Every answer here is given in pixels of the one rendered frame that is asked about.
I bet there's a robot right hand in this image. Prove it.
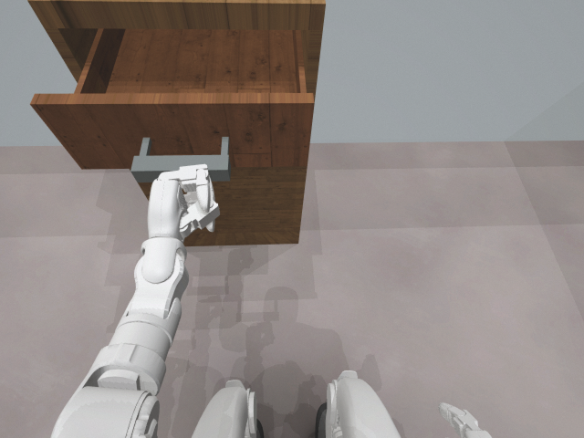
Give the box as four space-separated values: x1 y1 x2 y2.
438 402 492 438

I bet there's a robot left upper arm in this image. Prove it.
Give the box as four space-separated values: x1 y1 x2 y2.
56 386 160 438

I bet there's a drawer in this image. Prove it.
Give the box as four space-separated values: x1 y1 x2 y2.
30 28 314 170

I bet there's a cabinet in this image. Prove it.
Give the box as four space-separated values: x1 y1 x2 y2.
27 0 326 246

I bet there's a left robot thigh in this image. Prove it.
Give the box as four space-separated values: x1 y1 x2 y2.
192 387 256 438

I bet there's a right robot shin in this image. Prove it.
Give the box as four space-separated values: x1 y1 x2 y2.
326 370 358 438

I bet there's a handle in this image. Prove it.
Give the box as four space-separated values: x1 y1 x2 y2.
130 137 231 183

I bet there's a robot left hand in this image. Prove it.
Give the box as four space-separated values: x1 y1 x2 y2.
148 164 220 243

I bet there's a left robot forearm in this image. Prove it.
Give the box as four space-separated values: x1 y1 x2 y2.
50 236 189 438

